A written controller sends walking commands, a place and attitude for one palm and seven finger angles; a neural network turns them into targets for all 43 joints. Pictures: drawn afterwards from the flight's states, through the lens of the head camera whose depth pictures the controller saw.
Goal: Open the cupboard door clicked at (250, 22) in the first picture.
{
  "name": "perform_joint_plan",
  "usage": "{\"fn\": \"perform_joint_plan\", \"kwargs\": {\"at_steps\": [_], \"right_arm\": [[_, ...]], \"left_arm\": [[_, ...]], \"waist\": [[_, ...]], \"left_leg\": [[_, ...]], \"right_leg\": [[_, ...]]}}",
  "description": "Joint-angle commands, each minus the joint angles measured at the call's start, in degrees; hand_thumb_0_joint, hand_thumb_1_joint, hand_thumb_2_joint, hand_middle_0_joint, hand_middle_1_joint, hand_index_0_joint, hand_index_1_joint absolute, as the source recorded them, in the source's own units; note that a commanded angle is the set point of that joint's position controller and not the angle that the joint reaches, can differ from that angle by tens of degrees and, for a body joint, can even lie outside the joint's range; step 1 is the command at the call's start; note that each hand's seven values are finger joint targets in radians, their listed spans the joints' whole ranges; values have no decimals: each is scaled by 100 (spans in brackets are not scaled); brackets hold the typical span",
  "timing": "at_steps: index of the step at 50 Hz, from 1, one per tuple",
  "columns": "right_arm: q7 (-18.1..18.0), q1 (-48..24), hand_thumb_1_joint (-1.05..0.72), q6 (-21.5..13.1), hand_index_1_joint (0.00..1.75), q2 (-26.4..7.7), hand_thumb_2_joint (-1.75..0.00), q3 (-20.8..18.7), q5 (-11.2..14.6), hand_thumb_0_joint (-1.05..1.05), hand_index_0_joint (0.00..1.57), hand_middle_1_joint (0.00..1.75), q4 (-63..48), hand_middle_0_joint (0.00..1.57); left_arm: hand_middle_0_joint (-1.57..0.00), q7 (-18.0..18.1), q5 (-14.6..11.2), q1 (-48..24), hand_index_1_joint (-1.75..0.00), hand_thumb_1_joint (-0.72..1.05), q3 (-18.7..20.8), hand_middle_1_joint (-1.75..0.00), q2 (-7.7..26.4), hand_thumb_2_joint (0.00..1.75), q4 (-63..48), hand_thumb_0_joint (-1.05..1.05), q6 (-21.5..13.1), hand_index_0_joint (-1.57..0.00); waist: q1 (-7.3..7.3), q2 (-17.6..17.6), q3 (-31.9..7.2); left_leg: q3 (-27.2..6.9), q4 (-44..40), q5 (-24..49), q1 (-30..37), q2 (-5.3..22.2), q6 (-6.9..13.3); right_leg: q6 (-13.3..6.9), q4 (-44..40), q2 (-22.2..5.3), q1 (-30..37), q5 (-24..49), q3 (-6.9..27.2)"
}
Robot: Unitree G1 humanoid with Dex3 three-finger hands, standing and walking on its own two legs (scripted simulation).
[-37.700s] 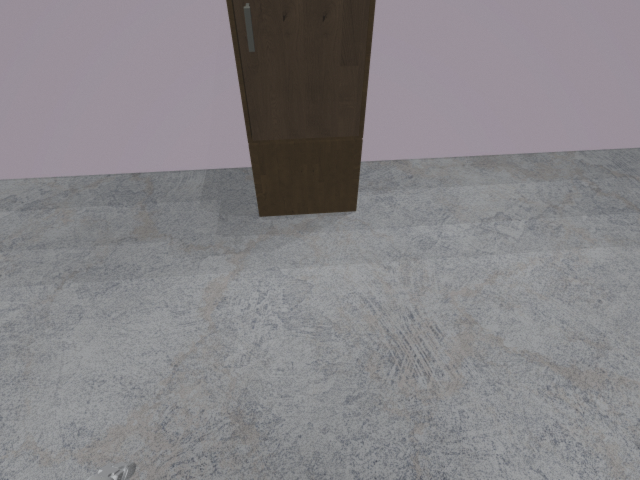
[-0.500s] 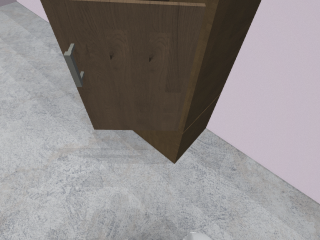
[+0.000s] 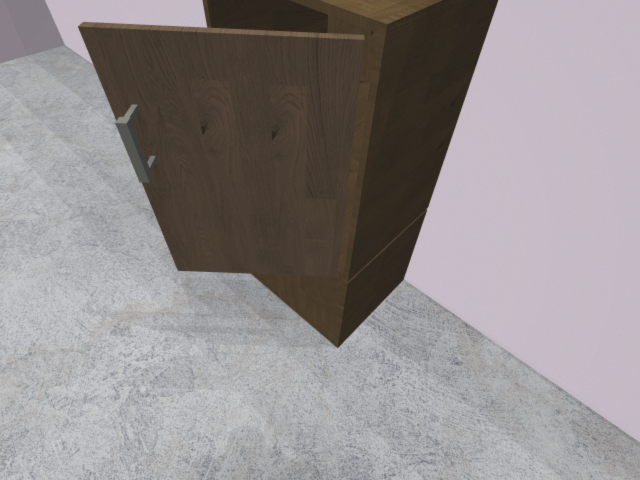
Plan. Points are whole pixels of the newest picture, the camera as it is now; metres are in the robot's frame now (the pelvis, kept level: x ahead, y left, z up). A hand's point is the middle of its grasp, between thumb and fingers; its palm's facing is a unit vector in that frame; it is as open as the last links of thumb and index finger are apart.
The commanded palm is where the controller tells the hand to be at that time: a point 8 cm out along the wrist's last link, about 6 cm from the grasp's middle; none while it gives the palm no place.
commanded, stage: come to a stop and stand still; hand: left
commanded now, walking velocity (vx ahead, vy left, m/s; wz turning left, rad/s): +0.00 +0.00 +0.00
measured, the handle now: (139, 144) +0.61 +0.36 +0.07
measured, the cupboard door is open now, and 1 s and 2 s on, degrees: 41 41 41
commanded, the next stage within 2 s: look again from close up in 0.16 s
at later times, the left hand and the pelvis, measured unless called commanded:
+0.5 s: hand out of the picture +0.00 +0.19 -0.17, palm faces +0.01 -0.98 -0.20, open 7.4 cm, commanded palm none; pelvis +0.01 +0.02 +0.00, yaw +0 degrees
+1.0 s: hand out of the picture +0.02 +0.20 -0.18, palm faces +0.01 -0.98 -0.19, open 7.3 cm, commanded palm none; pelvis +0.02 +0.03 +0.00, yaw -1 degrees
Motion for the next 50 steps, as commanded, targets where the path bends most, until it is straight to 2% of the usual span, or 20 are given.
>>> {"fn": "perform_joint_plan", "kwargs": {"at_steps": [1,5,10,12,13,14,15,16,17,20,22,24,30,33,38,42,43,47,50], "right_arm": [[-47,238,-90,-100,30,-515,-90,-61,-23,0,20,30,-100,20],[-39,421,-90,-106,30,-501,-90,-30,-19,0,20,30,-84,20],[-51,511,-90,-145,30,-483,-90,12,-7,0,20,30,-33,20],[-59,532,-90,-165,30,-483,-90,24,-11,0,20,30,-9,20],[43,-33,-90,-318,30,-674,-90,29,47,0,20,30,-386,20],[64,415,-90,-239,30,-330,-90,55,37,0,20,30,-527,20],[86,379,-90,-211,30,-310,-90,70,-20,0,20,30,-463,20],[92,624,-90,-246,30,-347,-90,81,-20,0,20,30,-479,20],[92,740,-90,-286,30,-388,-90,88,-41,0,20,30,-494,20],[42,794,-90,-378,30,-472,-90,116,-28,0,20,30,-525,20],[17,755,-90,-400,30,-534,-90,130,-22,0,20,30,-527,20],[1,764,-90,-402,30,-551,-90,136,-10,0,20,30,-498,20],[0,749,-90,-389,30,-544,-90,156,-23,0,20,30,-380,20],[2,738,-90,-390,30,-551,-90,162,-22,0,20,30,-334,20],[-10,733,-90,-416,30,-581,-90,150,-22,0,20,30,-264,20],[-17,689,-90,-413,30,-594,-90,142,-13,0,20,30,-220,20],[-15,692,-90,-408,30,-594,-90,140,-16,0,20,30,-214,20],[19,646,-90,-323,30,-596,-90,105,-21,0,20,30,-271,20],[42,580,-90,-252,30,-577,-90,75,-31,0,20,30,-411,20]], "left_arm": [[-20,-12,4,306,-30,90,37,-30,431,90,-71,0,-110,-20],[-20,-21,8,373,-30,90,10,-30,427,90,11,0,-150,-20],[-20,-6,5,565,-30,90,-16,-30,359,90,120,0,-191,-20],[-20,1,-1,645,-30,90,-37,-30,323,90,170,0,-202,-20],[-20,258,123,1233,-30,90,-93,-30,443,90,320,0,-374,-20],[-20,216,68,1006,-30,90,-61,-30,730,90,67,0,-412,-20],[-20,152,63,825,-30,90,-47,-30,721,90,7,0,-431,-20],[-20,125,63,740,-30,90,-59,-30,633,90,-6,0,-432,-20],[-20,106,62,747,-30,90,-69,-30,503,90,-58,0,-428,-20],[-20,72,51,806,-30,90,-102,-30,334,90,-65,0,-378,-20],[-20,67,34,895,-30,90,-122,-30,271,90,-29,0,-351,-20],[-20,67,29,899,-30,90,-124,-30,260,90,-24,0,-325,-20],[-20,63,37,858,-30,90,-111,-30,306,90,-60,0,-246,-20],[-20,59,32,848,-30,90,-103,-30,342,90,-78,0,-242,-20],[-20,57,26,806,-30,90,-78,-30,395,90,-95,0,-237,-20],[-20,56,31,794,-30,90,-84,-30,408,90,-84,0,-239,-20],[-20,57,34,804,-30,90,-72,-30,403,90,-73,0,-241,-20],[-20,57,70,860,-30,90,11,-30,548,90,-107,0,-212,-20],[-20,56,100,934,-30,90,97,-30,680,90,-150,0,-189,-20]], "waist": [[30,394,228],[-24,-129,208],[-23,-116,139],[-19,-9,136],[233,165,282],[-164,203,-190],[-86,470,58],[-194,346,-66],[-187,325,-129],[-84,294,-176],[-23,49,-169],[-5,-95,-20],[50,113,410],[53,-59,319],[48,40,19],[38,54,-30],[53,160,-53],[96,136,69],[119,-232,248]], "left_leg": [[-553,-890,318,-201,507,98],[-422,-915,261,22,401,84],[-399,-927,506,154,411,96],[-413,-914,656,151,416,92],[-125,328,752,-350,414,-38],[-283,227,-168,-229,208,15],[-247,112,-71,-109,195,37],[-321,-19,101,-80,242,69],[-405,-89,354,-114,267,114],[-570,-335,1032,-252,459,254],[-577,-369,1258,-272,477,292],[-563,-438,1249,-300,464,298],[-582,-725,912,-472,447,331],[-551,-740,949,-387,432,327],[-510,-698,1348,-146,442,322],[-487,-650,1503,-47,440,320],[-450,-628,1463,-29,417,316],[-329,-406,748,-278,291,301],[-165,-115,276,-606,122,245]], "right_leg": [[25,-900,-665,0,364,790],[12,-1145,-696,-116,46,870],[2,-1130,-706,-78,284,833],[-6,-1066,-731,-54,485,822],[236,-747,-1083,-114,3067,1112],[-80,-773,-1300,-31,1961,1300],[-211,-861,-1217,-365,1048,1217],[-237,-824,-1023,-519,48,1049],[-210,-674,-850,-513,-65,945],[-118,-209,-638,-161,622,638],[-73,-104,-618,-58,822,594],[-51,-96,-628,-95,864,597],[-2,-153,-600,-203,539,581],[3,-181,-629,-145,680,615],[23,-134,-649,14,947,592],[24,-169,-678,39,1102,595],[2,-162,-704,68,1105,618],[-140,-103,-882,34,788,790],[-285,-279,-1143,14,444,1097]]}}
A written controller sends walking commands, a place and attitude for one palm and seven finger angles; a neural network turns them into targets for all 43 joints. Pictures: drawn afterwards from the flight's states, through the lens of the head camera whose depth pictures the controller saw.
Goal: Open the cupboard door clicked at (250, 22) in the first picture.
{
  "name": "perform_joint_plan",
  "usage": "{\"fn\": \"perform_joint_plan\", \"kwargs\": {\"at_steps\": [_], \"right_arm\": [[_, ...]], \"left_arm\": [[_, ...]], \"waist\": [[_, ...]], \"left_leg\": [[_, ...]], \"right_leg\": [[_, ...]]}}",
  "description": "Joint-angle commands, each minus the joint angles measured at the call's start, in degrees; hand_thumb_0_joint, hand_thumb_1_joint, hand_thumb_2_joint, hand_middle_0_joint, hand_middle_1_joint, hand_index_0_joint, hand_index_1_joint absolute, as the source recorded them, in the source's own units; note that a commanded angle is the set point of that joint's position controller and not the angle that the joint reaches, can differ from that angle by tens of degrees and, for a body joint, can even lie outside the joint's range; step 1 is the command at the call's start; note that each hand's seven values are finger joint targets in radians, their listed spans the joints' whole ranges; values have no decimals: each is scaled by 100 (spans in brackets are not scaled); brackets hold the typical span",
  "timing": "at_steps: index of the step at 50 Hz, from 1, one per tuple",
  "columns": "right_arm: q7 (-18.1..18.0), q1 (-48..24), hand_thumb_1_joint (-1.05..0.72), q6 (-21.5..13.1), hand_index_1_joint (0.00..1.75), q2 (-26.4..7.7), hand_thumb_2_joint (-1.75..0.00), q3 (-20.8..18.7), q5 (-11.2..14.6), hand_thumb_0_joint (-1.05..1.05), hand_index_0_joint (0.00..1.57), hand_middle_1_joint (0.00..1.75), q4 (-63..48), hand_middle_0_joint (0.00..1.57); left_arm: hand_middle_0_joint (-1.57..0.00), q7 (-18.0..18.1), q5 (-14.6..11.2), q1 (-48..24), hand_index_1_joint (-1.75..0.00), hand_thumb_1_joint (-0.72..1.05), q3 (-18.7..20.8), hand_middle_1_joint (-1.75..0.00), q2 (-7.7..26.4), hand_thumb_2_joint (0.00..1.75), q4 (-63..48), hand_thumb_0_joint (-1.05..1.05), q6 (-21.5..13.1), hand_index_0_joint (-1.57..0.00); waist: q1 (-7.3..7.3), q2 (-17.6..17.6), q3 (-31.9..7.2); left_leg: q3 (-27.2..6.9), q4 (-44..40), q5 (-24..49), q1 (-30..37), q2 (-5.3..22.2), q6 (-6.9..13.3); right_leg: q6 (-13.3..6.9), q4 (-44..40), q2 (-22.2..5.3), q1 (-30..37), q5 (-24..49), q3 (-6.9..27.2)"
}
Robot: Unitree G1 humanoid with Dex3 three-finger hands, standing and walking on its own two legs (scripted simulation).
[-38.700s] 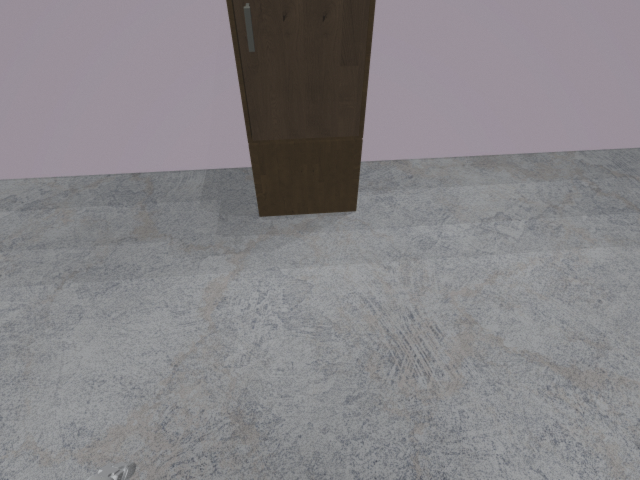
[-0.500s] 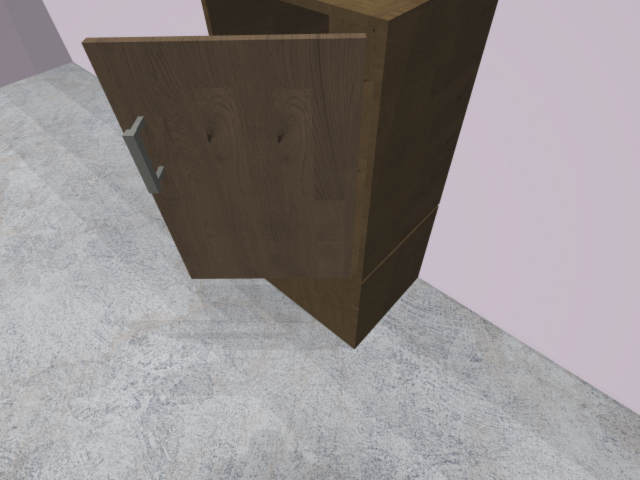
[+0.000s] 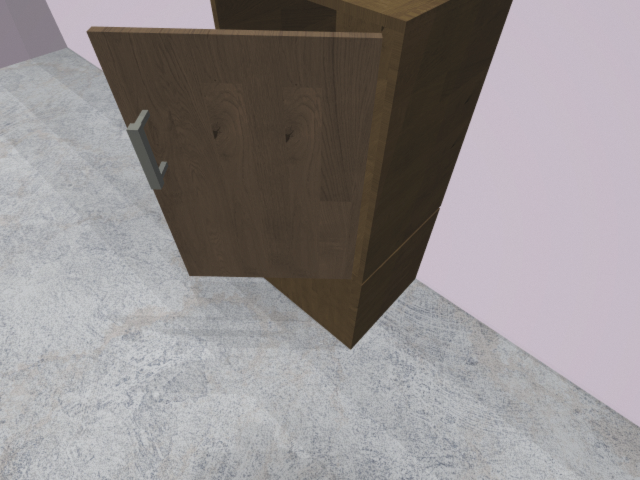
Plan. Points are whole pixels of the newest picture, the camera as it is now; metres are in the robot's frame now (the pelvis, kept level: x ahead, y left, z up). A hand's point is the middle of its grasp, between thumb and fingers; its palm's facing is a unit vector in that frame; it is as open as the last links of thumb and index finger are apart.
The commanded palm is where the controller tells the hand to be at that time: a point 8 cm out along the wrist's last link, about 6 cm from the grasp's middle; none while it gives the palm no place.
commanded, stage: shuffle to correct the standing spot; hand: left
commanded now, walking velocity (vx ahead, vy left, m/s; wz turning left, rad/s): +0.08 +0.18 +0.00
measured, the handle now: (150, 150) +0.59 +0.33 +0.07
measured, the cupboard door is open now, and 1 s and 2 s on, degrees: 41 41 41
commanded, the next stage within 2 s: come to a stop and stand still in 0.82 s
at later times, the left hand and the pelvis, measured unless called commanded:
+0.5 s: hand out of the picture +0.10 +0.23 -0.16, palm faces +0.03 -0.97 -0.25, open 7.4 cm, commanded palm none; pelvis +0.03 +0.05 +0.00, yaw +0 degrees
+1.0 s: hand out of the picture +0.02 +0.32 -0.18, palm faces +0.11 -0.96 -0.24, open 7.4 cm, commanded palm none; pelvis +0.03 +0.12 -0.01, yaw +1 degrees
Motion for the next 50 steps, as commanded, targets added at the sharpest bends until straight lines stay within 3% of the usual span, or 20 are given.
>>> {"fn": "perform_joint_plan", "kwargs": {"at_steps": [1,4,7,9,11,13,17,24,26,28,29,30,31,34,37,44,47,48,49,50], "right_arm": [[-19,225,-90,-1,30,-497,-90,-155,-38,0,20,30,-324,20],[-9,199,-90,29,30,-435,-90,-190,-40,0,20,30,-438,20],[-2,292,-90,2,30,-443,-90,-199,-32,0,20,30,-464,20],[-9,588,-90,-34,30,-660,-90,-247,-46,0,20,30,-408,20],[-76,995,-90,-19,30,-898,-90,-291,-61,0,20,30,-352,20],[-124,944,-90,-27,30,-812,-90,-255,-57,0,20,30,-427,20],[-123,518,-90,-33,30,-796,-90,-274,-95,0,20,30,-683,20],[-77,512,-90,0,30,-849,-90,-342,-84,0,20,30,-753,20],[-55,430,-90,16,30,-879,-90,-362,-53,0,20,30,-782,20],[-15,393,-90,30,30,-835,-90,-391,20,0,20,30,-856,20],[4,422,-90,22,30,-632,-90,-392,69,0,20,30,-947,20],[-8,326,-90,95,30,-636,-90,-418,-10,0,20,30,-1066,20],[-25,167,-90,190,30,-664,-90,-440,-78,0,20,30,-1050,20],[154,52,-90,351,30,-551,-90,-460,-106,0,20,30,-977,20],[224,118,-90,398,30,-393,-90,-454,-78,0,20,30,-944,20],[256,-547,-90,310,30,-435,-90,-414,-5,0,20,30,-1227,20],[225,-297,-90,199,30,-463,-90,-420,28,0,20,30,-1187,20],[194,121,-90,135,30,-459,-90,-413,24,0,20,30,-1038,20],[149,506,-90,68,30,-673,-90,-434,9,0,20,30,-897,20],[109,858,-90,13,30,-1214,-90,-548,-55,0,20,30,-861,20]], "left_arm": [[-20,61,19,470,-30,90,249,-30,883,90,-220,0,-66,-20],[-20,75,26,552,-30,90,344,-30,999,90,-265,0,-62,-20],[-20,94,47,477,-30,90,394,-30,1004,90,-352,0,-36,-20],[-20,85,48,306,-30,90,382,-30,814,90,-473,0,16,-20],[-20,104,55,-96,-30,90,270,-30,508,90,-683,0,75,-20],[-20,100,43,-255,-30,90,297,-30,549,90,-736,0,107,-20],[-20,42,48,-303,-30,90,316,-30,412,90,-745,0,148,-20],[-20,109,43,-306,-30,90,307,-30,370,90,-912,0,145,-20],[-20,141,45,5,-30,90,321,-30,421,90,-887,0,82,-20],[-20,178,63,613,-30,90,377,-30,671,90,-744,0,-24,-20],[-20,229,115,956,-30,90,456,-30,1117,90,-687,0,-74,-20],[-20,209,49,970,-30,90,502,-30,1366,90,-714,0,-80,-20],[-20,237,39,855,-30,90,520,-30,1279,90,-743,0,-79,-20],[-20,205,50,52,-30,90,452,-30,1024,90,-966,0,-121,-20],[-20,127,67,4,-30,90,488,-30,1124,90,-1009,0,-155,-20],[-20,13,129,182,-30,90,610,-30,1537,90,-961,0,-29,-20],[-20,15,146,55,-30,90,652,-30,1615,90,-974,0,41,-20],[-20,18,129,21,-30,90,625,-30,1498,90,-950,0,79,-20],[-20,5,101,179,-30,90,518,-30,1164,90,-927,0,133,-20],[-20,-3,67,347,-30,90,396,-30,592,90,-1001,0,204,-20]], "waist": [[94,-405,311],[102,-799,269],[47,-693,172],[-82,230,10],[-244,1392,143],[-217,951,99],[-27,429,56],[80,345,-74],[270,232,-263],[534,-224,-604],[593,-1406,-796],[482,-1573,-523],[450,-1024,-224],[97,-914,63],[-13,-855,-126],[269,-1159,-21],[142,-1379,-124],[-55,-1177,-324],[-160,-384,-541],[-275,1532,-527]], "left_leg": [[-298,-62,369,-722,339,-74],[-173,337,206,-853,221,-136],[-205,44,596,-548,249,-114],[-720,-329,1994,154,711,96],[-1754,-795,4187,932,1565,855],[-1752,-827,4524,985,1709,1189],[-1281,-908,4351,774,1410,1151],[-1100,-756,4762,546,1304,1070],[-976,-392,4774,546,1246,886],[-605,572,3729,-10,845,399],[-252,1738,1419,-1258,170,35],[-317,3041,-1581,-2156,-288,-238],[-849,3701,-1622,-2342,11,-278],[-825,4251,-465,-2314,253,-407],[-481,3892,64,-2072,247,-547],[4,1813,59,-1506,231,-627],[67,816,22,-612,106,-536],[100,117,421,70,88,-502],[-40,-400,518,695,342,-497],[-1693,-1024,623,714,1573,-241]], "right_leg": [[-608,-693,-961,133,663,1025],[-823,-851,-1341,156,904,1382],[-764,-442,-1271,45,1451,1091],[-458,441,-630,-393,1118,312],[-107,1975,61,-1737,-1556,-265],[-156,2928,-153,-2088,-1725,41],[-113,3023,-227,-1964,-1132,-115],[-158,1569,-56,-1129,-623,-294],[-182,696,-93,-613,-16,-291],[-364,-393,-607,649,1287,86],[-978,-581,-1932,1566,2691,1790],[-1675,-915,-2977,1584,4355,2778],[-1854,-992,-2987,1092,3985,2498],[-1272,-1209,-2025,-193,2325,1319],[-931,-1222,-1582,-458,1953,637],[-811,-1220,-1571,-556,663,674],[-699,-838,-1558,-863,600,657],[-522,-434,-1326,-1049,348,451],[-341,354,-899,-1226,-163,141],[2,1600,-179,-1971,-1619,-305]]}}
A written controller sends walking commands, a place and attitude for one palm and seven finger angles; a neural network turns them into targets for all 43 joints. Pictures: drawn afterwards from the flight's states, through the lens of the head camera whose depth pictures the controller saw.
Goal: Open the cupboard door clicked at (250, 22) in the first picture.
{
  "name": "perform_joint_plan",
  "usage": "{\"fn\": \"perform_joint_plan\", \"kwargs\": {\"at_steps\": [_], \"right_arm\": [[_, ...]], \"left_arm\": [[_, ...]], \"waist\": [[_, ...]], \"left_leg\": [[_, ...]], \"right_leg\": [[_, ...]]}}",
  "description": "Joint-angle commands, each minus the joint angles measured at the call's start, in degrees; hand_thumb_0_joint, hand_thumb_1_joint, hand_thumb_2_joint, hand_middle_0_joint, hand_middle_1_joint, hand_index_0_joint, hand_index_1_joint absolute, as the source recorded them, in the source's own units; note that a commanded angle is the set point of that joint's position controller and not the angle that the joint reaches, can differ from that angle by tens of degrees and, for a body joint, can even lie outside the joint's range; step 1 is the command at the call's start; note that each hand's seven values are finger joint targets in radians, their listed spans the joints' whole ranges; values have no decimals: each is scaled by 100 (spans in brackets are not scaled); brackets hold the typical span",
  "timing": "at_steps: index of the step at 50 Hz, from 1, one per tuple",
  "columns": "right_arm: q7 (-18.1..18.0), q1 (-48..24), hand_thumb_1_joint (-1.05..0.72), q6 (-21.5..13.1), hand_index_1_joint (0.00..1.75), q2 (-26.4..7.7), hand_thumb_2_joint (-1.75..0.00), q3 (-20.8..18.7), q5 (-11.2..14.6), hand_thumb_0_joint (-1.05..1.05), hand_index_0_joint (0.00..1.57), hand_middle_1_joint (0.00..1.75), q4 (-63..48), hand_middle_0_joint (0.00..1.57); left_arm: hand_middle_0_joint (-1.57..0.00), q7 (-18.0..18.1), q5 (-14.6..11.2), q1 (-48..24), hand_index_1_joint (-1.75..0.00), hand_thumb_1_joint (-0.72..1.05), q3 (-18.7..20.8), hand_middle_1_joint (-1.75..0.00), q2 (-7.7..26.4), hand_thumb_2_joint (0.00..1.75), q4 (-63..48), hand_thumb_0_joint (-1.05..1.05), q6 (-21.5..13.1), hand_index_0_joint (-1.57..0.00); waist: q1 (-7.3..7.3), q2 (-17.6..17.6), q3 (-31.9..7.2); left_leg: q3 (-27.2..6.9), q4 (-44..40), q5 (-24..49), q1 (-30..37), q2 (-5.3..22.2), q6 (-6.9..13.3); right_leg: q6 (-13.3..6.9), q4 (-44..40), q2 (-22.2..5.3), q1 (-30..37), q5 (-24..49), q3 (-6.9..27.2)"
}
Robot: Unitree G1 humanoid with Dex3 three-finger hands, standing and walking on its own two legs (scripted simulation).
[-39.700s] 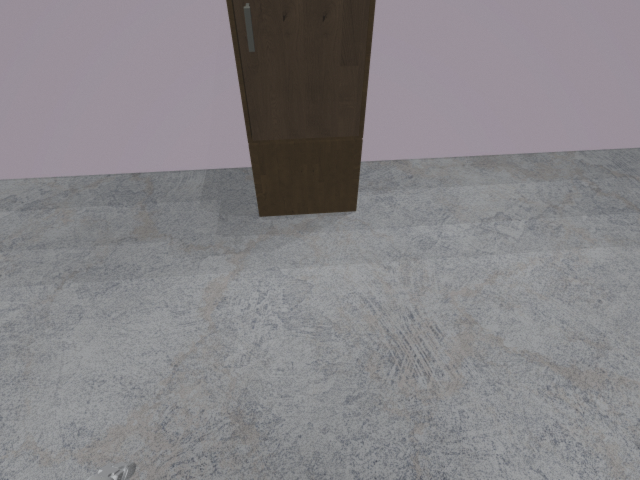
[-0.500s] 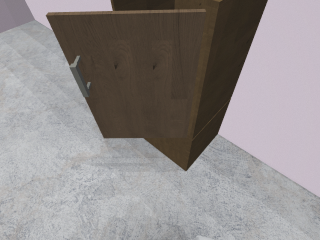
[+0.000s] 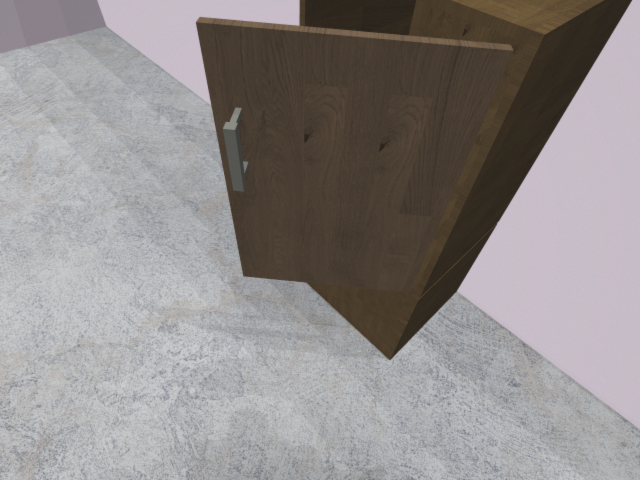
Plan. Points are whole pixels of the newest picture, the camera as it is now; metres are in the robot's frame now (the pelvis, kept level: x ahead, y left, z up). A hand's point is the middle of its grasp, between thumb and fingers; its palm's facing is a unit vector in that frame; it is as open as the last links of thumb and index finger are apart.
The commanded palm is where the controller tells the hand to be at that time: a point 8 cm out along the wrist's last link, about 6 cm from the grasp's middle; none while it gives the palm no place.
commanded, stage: come to a stop and stand still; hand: left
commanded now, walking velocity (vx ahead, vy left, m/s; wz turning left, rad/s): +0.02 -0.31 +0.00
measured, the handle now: (238, 150) +0.56 +0.20 +0.08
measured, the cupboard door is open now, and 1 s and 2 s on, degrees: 41 41 41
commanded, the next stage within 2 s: look again from close up in 1.02 s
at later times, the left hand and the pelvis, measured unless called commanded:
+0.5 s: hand out of the picture +0.04 +0.20 -0.17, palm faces -0.03 -0.99 -0.15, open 7.3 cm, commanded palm none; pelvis -0.01 +0.02 +0.02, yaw -1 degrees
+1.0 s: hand out of the picture -0.05 +0.10 -0.17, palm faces +0.08 -0.99 -0.15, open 7.3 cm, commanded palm none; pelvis -0.03 -0.05 +0.01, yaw +0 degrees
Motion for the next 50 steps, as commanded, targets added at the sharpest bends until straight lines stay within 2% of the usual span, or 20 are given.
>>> {"fn": "perform_joint_plan", "kwargs": {"at_steps": [1,2,5,7,10,15,25,27,29,30,31,32,33,34,37,41,43,45,47,50], "right_arm": [[-190,1416,-90,-227,30,-1120,-90,-205,-119,0,20,30,20,20],[-217,1104,-90,-208,30,-1031,-90,-143,-180,0,20,30,-72,20],[-328,481,-90,-361,30,-395,-90,39,-156,0,20,30,-26,20],[-396,701,-90,-397,30,-420,-90,32,-129,0,20,30,74,20],[-521,1158,-90,-406,30,-371,-90,6,-114,0,20,30,292,20],[-575,1404,-90,-406,30,-358,-90,-1,-117,0,20,30,480,20],[-409,1395,-90,-256,30,-394,-90,-134,-188,0,20,30,616,20],[-368,1362,-90,-220,30,-449,-90,-160,-174,0,20,30,653,20],[-332,1286,-90,-185,30,-312,-90,-172,-114,0,20,30,665,20],[-298,1287,-90,-182,30,-14,-90,-103,-70,0,20,30,690,20],[-286,1147,-90,-155,30,332,-90,-5,-20,0,20,30,578,20],[-264,943,-90,-102,30,371,-90,21,-60,0,20,30,463,20],[-227,1000,-90,-69,30,297,-90,-10,-96,0,20,30,498,20],[-223,1008,-90,-12,30,268,-90,-30,-128,0,20,30,595,20],[-243,1200,-90,-45,30,384,-90,29,-102,0,20,30,819,20],[-282,1018,-90,-108,30,451,-90,87,-63,0,20,30,800,20],[-319,1136,-90,-189,30,397,-90,110,-43,0,20,30,893,20],[-370,1090,-90,-303,30,147,-90,93,-44,0,20,30,925,20],[-401,840,-90,-306,30,147,-90,138,-50,0,20,30,996,20],[-414,660,-90,-289,30,190,-90,171,-14,0,20,30,965,20]], "left_arm": [[-20,103,-85,37,-30,90,-43,-30,26,90,-444,0,35,-20],[-20,105,-88,91,-30,90,-37,-30,74,90,-446,0,5,-20],[-20,-22,-45,254,-30,90,1,-30,133,90,-13,0,-46,-20],[-20,-58,-49,328,-30,90,23,-30,196,90,93,0,2,-20],[-20,-56,-28,197,-30,90,86,-30,248,90,49,0,96,-20],[-20,-44,-26,20,-30,90,97,-30,182,90,-52,0,182,-20],[-20,-54,-127,-648,-30,90,-65,-30,-221,90,-204,0,68,-20],[-20,-35,-166,-410,-30,90,-61,-30,-270,90,-106,0,-4,-20],[-20,4,-154,22,-30,90,-53,-30,-192,90,114,0,-77,-20],[-20,56,-132,109,-30,90,-50,-30,14,90,177,0,-135,-20],[-20,95,-115,161,-30,90,-38,-30,322,90,178,0,-176,-20],[-20,94,-126,-54,-30,90,-39,-30,482,90,66,0,-158,-20],[-20,81,-113,-351,-30,90,-79,-30,401,90,-30,0,-164,-20],[-20,89,-115,-479,-30,90,-74,-30,245,90,-51,0,-210,-20],[-20,91,-141,-460,-30,90,-144,-30,-27,90,21,0,-275,-20],[-20,96,-145,-108,-30,90,-156,-30,-7,90,135,0,-307,-20],[-20,90,-193,-62,-30,90,-182,-30,-39,90,209,0,-315,-20],[-20,92,-198,183,-30,90,-222,-30,-229,90,274,0,-314,-20],[-20,102,-205,154,-30,90,-226,-30,-172,90,413,0,-292,-20],[-20,71,-188,193,-30,90,-266,-30,-139,90,536,0,-295,-20]], "waist": [[-611,2187,-355],[-479,1385,-66],[-205,1247,84],[-253,1046,-70],[-362,684,-120],[-420,856,-254],[-619,1570,-110],[-497,1528,-297],[-295,992,-390],[-254,460,-379],[-240,-694,-173],[-223,-1103,165],[-320,-904,178],[-354,-1343,519],[-484,-755,651],[-386,-413,420],[-444,-53,121],[-314,536,-92],[-290,942,-113],[-287,647,136]], "left_leg": [[-2649,-2335,454,713,1903,672],[-2597,-2447,-27,228,2104,1055],[-1769,-2423,557,236,1393,706],[-1314,-2159,2036,706,1370,692],[-1298,-1900,3228,1110,1575,714],[-1295,-1782,3586,1412,1659,958],[-1389,-2045,1253,756,1311,1179],[-1415,-1982,691,574,1236,1077],[-1098,-1642,-144,0,890,719],[-794,-1188,-311,-508,586,476],[-242,-515,-797,-888,112,214],[-226,27,-1112,-754,44,211],[-326,457,-983,-510,49,247],[-360,669,-760,-584,76,263],[-229,922,-392,-415,100,203],[-174,-209,-183,263,86,158],[-311,-1162,649,987,138,213],[-629,-1146,1946,1241,631,410],[-610,-1167,2015,1104,636,435],[-567,-1450,1308,982,575,412]], "right_leg": [[-316,1872,793,-1313,-2195,361],[-452,2301,601,-1164,-1672,688],[-335,2789,627,-1180,-315,827],[-222,3060,753,-1267,-42,861],[-173,3500,880,-1542,-79,984],[-99,3545,906,-1623,-237,1001],[-256,699,857,-307,-1111,208],[-317,-71,915,246,-801,137],[-340,-1289,876,1245,210,71],[-454,-1618,464,1752,296,518],[-724,-2141,-434,1460,-269,1491],[-963,-2583,-868,532,-845,1801],[-1091,-2660,-741,68,-1445,1672],[-1023,-2673,-447,-190,-1260,1567],[-1132,-2295,-175,6,393,1047],[-1244,-1840,-139,217,1164,1091],[-1008,-1480,68,238,1341,1002],[-718,-1287,446,424,1408,832],[-637,-1318,401,626,1383,797],[-587,-1525,409,692,1182,826]]}}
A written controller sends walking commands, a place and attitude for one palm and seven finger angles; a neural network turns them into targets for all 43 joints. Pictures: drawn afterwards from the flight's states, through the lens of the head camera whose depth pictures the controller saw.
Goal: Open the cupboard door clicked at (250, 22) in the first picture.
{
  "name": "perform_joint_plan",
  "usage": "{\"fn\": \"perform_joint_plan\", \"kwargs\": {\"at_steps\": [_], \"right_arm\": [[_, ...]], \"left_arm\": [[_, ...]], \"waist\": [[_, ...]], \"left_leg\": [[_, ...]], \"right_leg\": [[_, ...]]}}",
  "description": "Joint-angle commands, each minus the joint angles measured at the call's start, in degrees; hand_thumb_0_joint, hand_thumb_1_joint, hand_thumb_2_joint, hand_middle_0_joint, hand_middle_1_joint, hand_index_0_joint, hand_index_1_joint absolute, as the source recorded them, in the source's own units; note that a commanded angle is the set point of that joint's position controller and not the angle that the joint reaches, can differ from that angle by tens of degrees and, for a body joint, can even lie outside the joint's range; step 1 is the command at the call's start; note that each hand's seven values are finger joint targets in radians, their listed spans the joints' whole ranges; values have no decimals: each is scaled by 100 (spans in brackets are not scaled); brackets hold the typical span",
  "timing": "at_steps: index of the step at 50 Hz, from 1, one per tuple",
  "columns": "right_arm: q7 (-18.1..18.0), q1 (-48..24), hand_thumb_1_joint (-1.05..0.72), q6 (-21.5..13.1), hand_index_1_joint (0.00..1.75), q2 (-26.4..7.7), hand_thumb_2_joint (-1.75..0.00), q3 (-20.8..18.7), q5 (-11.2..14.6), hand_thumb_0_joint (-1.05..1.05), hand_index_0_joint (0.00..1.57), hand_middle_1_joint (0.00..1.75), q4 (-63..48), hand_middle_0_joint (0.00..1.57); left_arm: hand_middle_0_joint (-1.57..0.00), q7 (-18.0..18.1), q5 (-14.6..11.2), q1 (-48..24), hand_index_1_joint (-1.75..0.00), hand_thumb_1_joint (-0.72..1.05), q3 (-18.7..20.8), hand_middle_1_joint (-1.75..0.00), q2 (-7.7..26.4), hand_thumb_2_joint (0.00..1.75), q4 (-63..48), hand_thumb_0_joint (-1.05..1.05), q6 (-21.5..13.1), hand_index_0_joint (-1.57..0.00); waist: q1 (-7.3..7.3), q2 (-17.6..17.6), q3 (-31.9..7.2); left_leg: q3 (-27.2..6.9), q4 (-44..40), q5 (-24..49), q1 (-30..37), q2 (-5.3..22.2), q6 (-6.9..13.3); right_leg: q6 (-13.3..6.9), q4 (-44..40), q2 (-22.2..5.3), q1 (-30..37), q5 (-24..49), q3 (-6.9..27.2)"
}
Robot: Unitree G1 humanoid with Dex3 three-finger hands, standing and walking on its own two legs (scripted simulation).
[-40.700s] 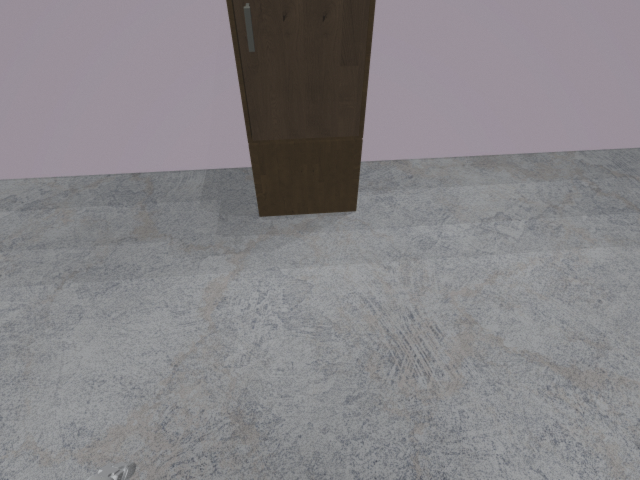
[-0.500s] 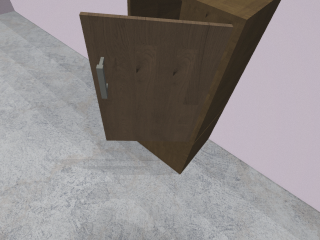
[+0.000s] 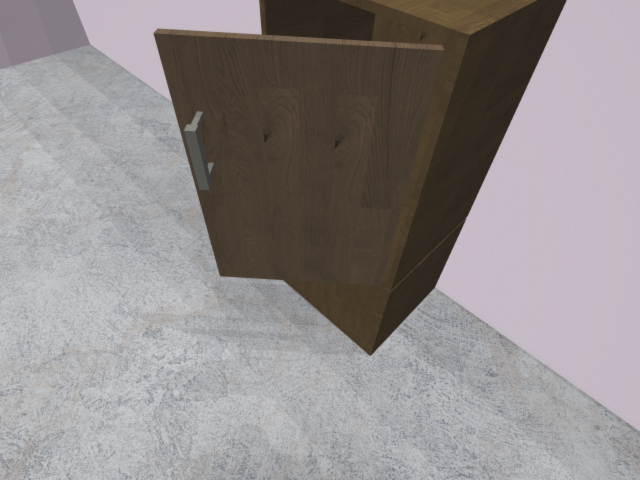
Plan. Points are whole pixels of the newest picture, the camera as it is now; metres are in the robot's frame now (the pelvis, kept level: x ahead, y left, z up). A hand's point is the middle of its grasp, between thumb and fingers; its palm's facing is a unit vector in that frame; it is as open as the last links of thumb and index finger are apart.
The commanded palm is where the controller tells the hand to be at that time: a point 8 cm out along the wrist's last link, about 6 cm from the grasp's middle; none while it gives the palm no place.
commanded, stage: come to a stop and stand still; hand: left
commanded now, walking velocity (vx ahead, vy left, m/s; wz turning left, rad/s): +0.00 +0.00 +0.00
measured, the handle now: (201, 151) +0.60 +0.25 +0.07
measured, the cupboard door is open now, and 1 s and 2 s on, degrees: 41 41 41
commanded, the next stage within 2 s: look again from close up in 0.02 s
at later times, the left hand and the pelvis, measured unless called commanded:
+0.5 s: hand out of the picture +0.01 +0.20 -0.17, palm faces +0.01 -0.98 -0.22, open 7.4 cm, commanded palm none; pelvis +0.00 +0.02 +0.00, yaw -1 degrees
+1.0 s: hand out of the picture +0.01 +0.20 -0.18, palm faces +0.01 -0.99 -0.17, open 7.4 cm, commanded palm none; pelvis +0.03 +0.03 -0.01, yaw -1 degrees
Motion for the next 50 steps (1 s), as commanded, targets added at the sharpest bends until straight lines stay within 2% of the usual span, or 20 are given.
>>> {"fn": "perform_joint_plan", "kwargs": {"at_steps": [1,5,6,7,8,9,12,13,14,15,16,19,25,28,37,38,42,45,47,50], "right_arm": [[-45,270,-90,-80,30,-319,-90,-8,17,0,20,30,-78,20],[-41,255,-90,-61,30,-313,-90,8,14,0,20,30,-58,20],[39,-323,-90,-164,30,-642,-90,-43,64,0,20,30,-419,20],[78,52,-90,-68,30,-287,-90,-8,54,0,20,30,-628,20],[85,96,-90,-51,30,-323,-90,-42,25,0,20,30,-589,20],[111,253,-90,-56,30,-262,-90,-35,22,0,20,30,-559,20],[126,600,-90,-96,30,-347,-90,-7,-1,0,20,30,-553,20],[121,646,-90,-119,30,-409,-90,-9,-16,0,20,30,-557,20],[115,578,-90,-134,30,-427,-90,1,-23,0,20,30,-552,20],[107,519,-90,-155,30,-390,-90,26,-27,0,20,30,-532,20],[98,497,-90,-170,30,-411,-90,46,-29,0,20,30,-538,20],[72,512,-90,-200,30,-514,-90,72,-16,0,20,30,-522,20],[62,538,-90,-222,30,-532,-90,109,-30,0,20,30,-359,20],[61,584,-90,-235,30,-569,-90,111,-28,0,20,30,-305,20],[36,565,-90,-258,30,-579,-90,98,-18,0,20,30,-174,20],[42,609,-90,-239,30,-552,-90,104,-27,0,20,30,-146,20],[94,575,-90,-172,30,-593,-90,59,-58,0,20,30,-187,20],[111,553,-90,-171,30,-533,-90,41,-61,0,20,30,-244,20],[107,573,-90,-212,30,-509,-90,58,-51,0,20,30,-281,20],[27,746,-90,-274,30,-511,-90,82,-21,0,20,30,-170,20]], "left_arm": [[-20,2,4,324,-30,90,10,-30,415,90,-78,0,-144,-20],[-20,2,16,440,-30,90,-28,-30,385,90,39,0,-165,-20],[-20,276,126,985,-30,90,13,-30,616,90,218,0,-342,-20],[-20,245,91,721,-30,90,43,-30,878,90,-76,0,-377,-20],[-20,186,98,543,-30,90,11,-30,765,90,-170,0,-367,-20],[-20,175,112,473,-30,90,7,-30,719,90,-199,0,-375,-20],[-20,144,61,368,-30,90,-2,-30,531,90,-267,0,-382,-20],[-20,140,52,328,-30,90,-3,-30,462,90,-292,0,-359,-20],[-20,123,51,310,-30,90,-24,-30,444,90,-301,0,-327,-20],[-20,105,52,311,-30,90,-23,-30,463,90,-295,0,-303,-20],[-20,85,43,345,-30,90,-26,-30,484,90,-284,0,-286,-20],[-20,64,31,405,-30,90,-46,-30,501,90,-248,0,-264,-20],[-20,53,24,262,-30,90,-41,-30,610,90,-287,0,-212,-20],[-20,47,12,195,-30,90,-31,-30,679,90,-315,0,-201,-20],[-20,49,16,102,-30,90,-18,-30,710,90,-287,0,-182,-20],[-20,43,28,150,-30,90,-18,-30,673,90,-261,0,-171,-20],[-20,-12,89,228,-30,90,21,-30,696,90,-260,0,-137,-20],[-20,-40,106,304,-30,90,69,-30,728,90,-244,0,-149,-20],[-20,-38,96,351,-30,90,76,-30,717,90,-231,0,-174,-20],[-20,21,84,357,-30,90,38,-30,577,90,-183,0,-188,-20]], "waist": [[-50,374,195],[-73,52,261],[175,174,205],[-191,-93,-156],[-205,292,-4],[-301,64,-146],[-347,-336,-112],[-330,-344,3],[-264,-103,174],[-205,260,313],[-162,353,330],[-84,-70,313],[-17,64,393],[-25,92,189],[-24,137,50],[-29,111,-12],[-15,60,361],[-36,-59,610],[-49,-98,598],[-113,121,261]], "left_leg": [[-485,-690,927,254,522,163],[-427,-783,575,349,449,128],[-145,676,545,-109,341,-15],[-314,830,-610,-424,75,65],[-308,830,-662,-368,91,93],[-262,684,-459,-267,113,54],[-390,142,100,128,167,149],[-442,-23,154,77,251,187],[-510,-163,192,-52,252,206],[-556,-318,287,-158,271,227],[-633,-441,360,-231,304,256],[-655,-552,451,-319,334,301],[-686,-724,467,-361,336,331],[-684,-720,581,-272,347,328],[-652,-681,1024,-47,384,351],[-613,-646,649,-21,366,356],[-602,-608,-818,-391,285,425],[-503,-398,-955,-528,179,432],[-416,-193,-376,-498,146,425],[-520,-109,1769,161,378,455]], "right_leg": [[115,-762,-796,-194,1099,770],[103,-976,-824,-277,785,821],[521,-838,-1259,-227,3779,1351],[354,-886,-1526,63,3114,1536],[30,-961,-1475,-243,2166,1400],[-215,-1016,-1342,-336,1380,1315],[-164,-843,-1010,-674,333,1028],[-117,-807,-904,-752,30,960],[-84,-757,-832,-777,-111,945],[-56,-663,-794,-729,-38,860],[-29,-553,-727,-633,55,842],[5,-472,-711,-398,290,793],[20,-407,-718,-275,376,745],[31,-328,-730,-159,505,738],[55,-243,-770,-78,896,702],[39,-219,-752,-56,557,702],[-77,-243,-726,-361,-878,786],[-186,-316,-777,-501,-1108,957],[-203,-226,-817,-481,-617,1003],[-48,341,-676,-414,1319,601]]}}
